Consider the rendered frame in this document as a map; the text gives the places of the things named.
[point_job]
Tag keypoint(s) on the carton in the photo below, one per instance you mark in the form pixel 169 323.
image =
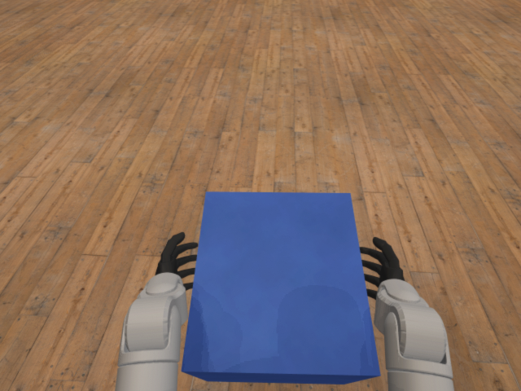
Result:
pixel 279 293

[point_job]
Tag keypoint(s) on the right robot hand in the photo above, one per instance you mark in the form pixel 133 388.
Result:
pixel 389 268

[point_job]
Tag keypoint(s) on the left robot hand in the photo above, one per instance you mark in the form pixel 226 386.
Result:
pixel 168 262

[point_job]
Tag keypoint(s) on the robot right forearm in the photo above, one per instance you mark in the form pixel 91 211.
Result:
pixel 416 344

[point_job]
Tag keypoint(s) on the robot left forearm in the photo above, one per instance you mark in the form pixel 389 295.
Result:
pixel 151 336

